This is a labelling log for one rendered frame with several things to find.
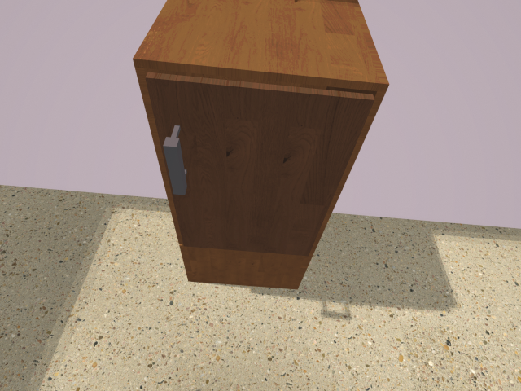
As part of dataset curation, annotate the cupboard door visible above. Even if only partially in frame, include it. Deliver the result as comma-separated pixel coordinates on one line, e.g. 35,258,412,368
145,72,374,256

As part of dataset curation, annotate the handle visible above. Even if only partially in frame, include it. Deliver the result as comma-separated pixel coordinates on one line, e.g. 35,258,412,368
163,125,187,195

